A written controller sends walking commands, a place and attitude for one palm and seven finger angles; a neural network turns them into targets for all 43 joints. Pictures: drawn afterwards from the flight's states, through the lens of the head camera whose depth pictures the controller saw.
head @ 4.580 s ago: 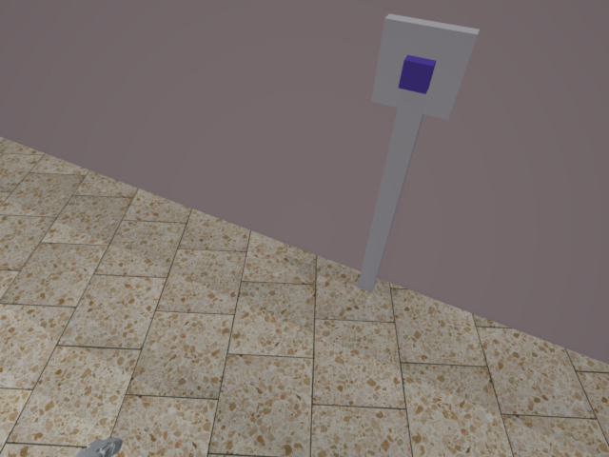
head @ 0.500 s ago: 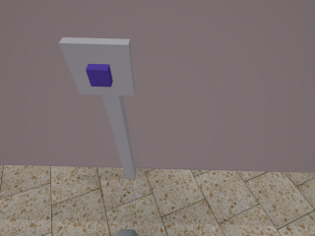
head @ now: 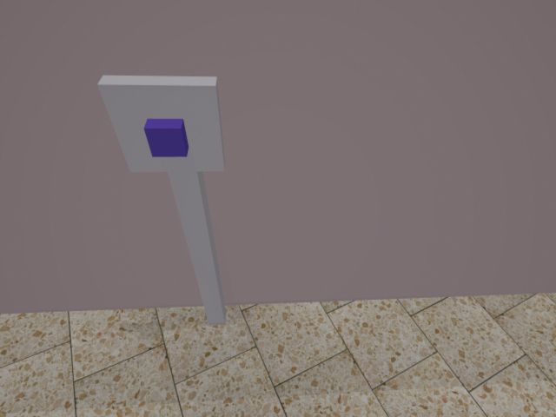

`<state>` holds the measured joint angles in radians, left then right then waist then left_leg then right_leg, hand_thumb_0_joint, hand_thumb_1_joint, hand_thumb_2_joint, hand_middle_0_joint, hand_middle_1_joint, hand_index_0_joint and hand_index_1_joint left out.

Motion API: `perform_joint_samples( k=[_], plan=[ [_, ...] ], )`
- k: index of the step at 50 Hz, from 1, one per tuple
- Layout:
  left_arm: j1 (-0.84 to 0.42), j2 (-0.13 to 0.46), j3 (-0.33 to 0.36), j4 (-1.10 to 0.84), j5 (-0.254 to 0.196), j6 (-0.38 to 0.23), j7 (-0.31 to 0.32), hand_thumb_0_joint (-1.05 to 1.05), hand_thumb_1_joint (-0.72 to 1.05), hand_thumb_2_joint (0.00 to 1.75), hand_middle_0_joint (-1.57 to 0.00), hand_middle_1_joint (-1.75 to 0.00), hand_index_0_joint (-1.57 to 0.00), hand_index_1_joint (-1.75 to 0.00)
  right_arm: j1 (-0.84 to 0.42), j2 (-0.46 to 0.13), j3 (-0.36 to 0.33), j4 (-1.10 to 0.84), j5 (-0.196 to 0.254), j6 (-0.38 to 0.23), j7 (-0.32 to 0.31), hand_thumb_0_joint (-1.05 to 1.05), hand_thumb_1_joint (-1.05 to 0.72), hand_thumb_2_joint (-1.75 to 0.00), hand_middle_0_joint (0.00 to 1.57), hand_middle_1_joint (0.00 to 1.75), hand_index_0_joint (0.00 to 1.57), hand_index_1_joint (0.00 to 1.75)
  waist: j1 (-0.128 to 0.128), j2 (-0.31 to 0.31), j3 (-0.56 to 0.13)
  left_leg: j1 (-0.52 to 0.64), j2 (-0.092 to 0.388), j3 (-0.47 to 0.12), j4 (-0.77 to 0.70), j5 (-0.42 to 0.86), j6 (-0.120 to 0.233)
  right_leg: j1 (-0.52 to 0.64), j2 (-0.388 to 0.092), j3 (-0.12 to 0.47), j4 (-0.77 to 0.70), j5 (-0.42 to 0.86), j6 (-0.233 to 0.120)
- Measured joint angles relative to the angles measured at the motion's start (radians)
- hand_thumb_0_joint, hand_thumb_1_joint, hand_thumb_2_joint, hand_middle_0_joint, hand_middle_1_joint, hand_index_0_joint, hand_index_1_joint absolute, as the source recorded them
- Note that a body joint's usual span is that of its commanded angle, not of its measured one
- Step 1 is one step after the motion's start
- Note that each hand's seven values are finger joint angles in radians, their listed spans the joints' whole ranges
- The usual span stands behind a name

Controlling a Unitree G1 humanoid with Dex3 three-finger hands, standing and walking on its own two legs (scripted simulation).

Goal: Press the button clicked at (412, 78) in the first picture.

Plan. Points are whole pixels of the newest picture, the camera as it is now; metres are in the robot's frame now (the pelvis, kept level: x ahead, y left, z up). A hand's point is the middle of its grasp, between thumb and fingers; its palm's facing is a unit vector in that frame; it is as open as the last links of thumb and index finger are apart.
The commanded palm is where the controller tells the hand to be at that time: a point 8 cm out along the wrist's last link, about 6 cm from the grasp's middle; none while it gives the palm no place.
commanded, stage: come to a stop and stand still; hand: left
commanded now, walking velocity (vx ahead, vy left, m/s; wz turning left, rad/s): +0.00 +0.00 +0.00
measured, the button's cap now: (167, 137) +0.53 +0.21 +0.12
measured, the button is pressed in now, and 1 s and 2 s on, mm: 0 0 0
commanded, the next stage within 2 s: look again from close up in 0.50 s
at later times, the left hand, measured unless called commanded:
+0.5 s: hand out of the picture -0.06 +0.10 -0.18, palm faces +0.07 -0.99 -0.12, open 7.4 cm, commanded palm none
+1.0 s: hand out of the picture -0.05 +0.18 -0.18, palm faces +0.05 -0.98 -0.20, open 7.4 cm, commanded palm none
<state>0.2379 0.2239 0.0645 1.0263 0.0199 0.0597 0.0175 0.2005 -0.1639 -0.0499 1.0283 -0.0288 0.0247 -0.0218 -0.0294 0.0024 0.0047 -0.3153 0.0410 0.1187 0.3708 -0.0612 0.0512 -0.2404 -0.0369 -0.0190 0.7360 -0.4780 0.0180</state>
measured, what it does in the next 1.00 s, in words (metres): steps on the spot: right foot, then left foot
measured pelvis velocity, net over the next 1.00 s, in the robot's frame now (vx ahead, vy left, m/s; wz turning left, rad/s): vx -0.07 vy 0.00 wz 0.03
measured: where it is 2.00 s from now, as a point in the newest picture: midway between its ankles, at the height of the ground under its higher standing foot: outside the picture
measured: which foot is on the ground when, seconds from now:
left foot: down 0.00-0.08, up 0.10-0.32, down 0.34-1.00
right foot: up 0.00-0.06, down 0.08-1.00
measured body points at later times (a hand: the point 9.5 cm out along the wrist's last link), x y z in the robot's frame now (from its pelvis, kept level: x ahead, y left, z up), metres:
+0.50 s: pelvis -0.03 -0.04 +0.00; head -0.02 -0.04 +0.45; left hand -0.06 +0.15 -0.17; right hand -0.06 -0.24 -0.17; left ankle -0.04 +0.11 -0.74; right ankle -0.06 -0.13 -0.74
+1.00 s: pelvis -0.07 +0.00 -0.01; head -0.08 +0.01 +0.44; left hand -0.05 +0.23 -0.17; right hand -0.04 -0.23 -0.15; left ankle -0.04 +0.11 -0.74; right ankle -0.06 -0.13 -0.74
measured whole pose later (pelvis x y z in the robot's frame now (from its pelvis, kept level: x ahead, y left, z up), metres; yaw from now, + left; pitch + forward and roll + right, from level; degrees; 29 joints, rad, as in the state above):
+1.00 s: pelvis -0.07 +0.00 -0.01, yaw +1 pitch -2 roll -1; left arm 0.30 0.19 0.00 1.04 0.02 0.00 0.03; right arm 0.30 -0.16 0.00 1.03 -0.02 0.00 -0.02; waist 0.00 -0.02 -0.01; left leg -0.26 0.01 0.03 0.53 -0.23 0.02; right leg -0.21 -0.04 -0.07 0.51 -0.27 0.01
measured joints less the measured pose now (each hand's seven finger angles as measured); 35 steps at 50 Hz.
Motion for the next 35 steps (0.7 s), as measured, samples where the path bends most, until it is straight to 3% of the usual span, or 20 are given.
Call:
perform_joint_samples(
  k=[4, 7, 10, 12, 18, 22, 26, 30, 32, 35],
  plan=[
    [0.04, -0.03, -0.017, 0.01, 0.0, -0.026, 0.002, 0.0, 0.91, 0.89, -0.2, -0.3, -0.19, -0.29, 0.051, -0.02, -0.011, 0.04, 0.005, 0.017, 0.006, 0.0, -0.91, -0.9, 0.21, 0.3, 0.2, 0.3, 0.003, -0.006, -0.021, -0.019, -0.02, 0.012, 0.004, -0.009, -0.034, 0.112, 0.003, -0.029, -0.291, 0.117, -0.035],
    [0.077, -0.071, -0.033, 0.04, 0.002, -0.025, 0.007, 0.0, 0.91, 0.89, -0.2, -0.3, -0.19, -0.3, 0.095, -0.033, -0.014, 0.069, 0.009, 0.039, 0.008, 0.0, -0.91, -0.9, 0.2, 0.3, 0.2, 0.3, 0.014, 0.02, -0.036, -0.054, -0.021, -0.038, 0.149, -0.2, -0.064, 0.118, 0.013, -0.031, -0.312, 0.182, -0.044],
    [0.104, -0.099, -0.044, 0.07, -0.002, -0.03, 0.009, 0.0, 0.91, 0.89, -0.2, -0.3, -0.19, -0.3, 0.128, -0.03, -0.008, 0.085, 0.009, 0.038, 0.009, 0.01, -0.91, -0.9, 0.2, 0.3, 0.2, 0.3, 0.014, 0.027, -0.037, -0.067, -0.009, -0.076, 0.303, -0.237, -0.066, 0.127, 0.027, -0.028, -0.348, 0.205, -0.048],
    [0.105, -0.117, -0.051, 0.086, -0.005, -0.04, 0.007, 0.0, 0.91, 0.89, -0.2, -0.3, -0.19, -0.3, 0.144, -0.023, -0.002, 0.094, 0.011, 0.028, 0.005, 0.01, -0.91, -0.9, 0.2, 0.3, 0.2, 0.3, 0.006, 0.036, -0.025, -0.048, 0.009, -0.088, 0.327, -0.246, -0.071, 0.124, 0.04, -0.039, -0.349, 0.208, -0.053],
    [0.082, -0.15, -0.062, 0.13, -0.011, -0.059, 0.013, 0.01, 0.92, 0.89, -0.21, -0.3, -0.2, -0.3, 0.15, 0.021, 0.023, 0.145, 0.015, 0.002, -0.019, 0.01, -0.91, -0.9, 0.2, 0.3, 0.2, 0.3, 0.007, 0.04, 0.01, 0.095, 0.041, -0.1, 0.117, -0.213, -0.089, 0.082, 0.066, -0.076, -0.28, 0.173, -0.059],
    [0.074, -0.141, -0.059, 0.147, -0.02, -0.06, 0.012, 0.02, 0.92, 0.89, -0.2, -0.3, -0.2, -0.3, 0.12, 0.066, 0.04, 0.164, 0.018, -0.016, -0.026, 0.01, -0.91, -0.9, 0.2, 0.3, 0.2, 0.3, 0.03, -0.006, 0.028, 0.126, 0.028, -0.081, 0.074, -0.184, -0.103, 0.095, 0.053, -0.059, -0.293, 0.187, -0.057],
    [0.075, -0.139, -0.059, 0.152, -0.019, -0.061, 0.011, 0.01, 0.92, 0.89, -0.2, -0.3, -0.2, -0.3, 0.092, 0.081, 0.043, 0.155, 0.018, -0.021, -0.027, 0.01, -0.91, -0.9, 0.2, 0.3, 0.2, 0.3, 0.031, -0.008, 0.025, 0.143, 0.028, -0.074, 0.052, -0.168, -0.1, 0.107, 0.054, -0.053, -0.311, 0.202, -0.056],
    [0.074, -0.136, -0.059, 0.146, -0.017, -0.063, 0.012, 0.01, 0.91, 0.89, -0.2, -0.3, -0.2, -0.3, 0.084, 0.067, 0.043, 0.157, 0.014, -0.016, -0.03, 0.03, -0.93, -0.9, 0.2, 0.3, 0.2, 0.3, 0.034, 0.0, 0.018, 0.151, 0.024, -0.073, 0.042, -0.16, -0.096, 0.115, 0.05, -0.052, -0.319, 0.209, -0.054],
    [0.074, -0.139, -0.065, 0.134, -0.008, -0.084, 0.026, 0.0, 0.91, 0.89, -0.2, -0.3, -0.2, -0.3, 0.081, 0.044, 0.045, 0.135, 0.016, -0.013, -0.018, 0.03, -0.93, -0.9, 0.21, 0.3, 0.2, 0.3, 0.034, 0.021, 0.019, 0.108, 0.034, -0.08, 0.105, -0.175, -0.089, 0.099, 0.059, -0.057, -0.316, 0.215, -0.049],
    [0.086, -0.131, -0.067, 0.103, -0.005, -0.104, 0.034, 0.0, 0.91, 0.89, -0.2, -0.3, -0.2, -0.3, 0.08, 0.018, 0.041, 0.083, 0.017, -0.024, -0.011, 0.03, -0.93, -0.9, 0.2, 0.3, 0.2, 0.3, 0.02, 0.028, 0.026, 0.078, 0.028, -0.094, 0.149, -0.203, -0.072, 0.071, 0.057, -0.06, -0.274, 0.206, -0.046]
  ],
)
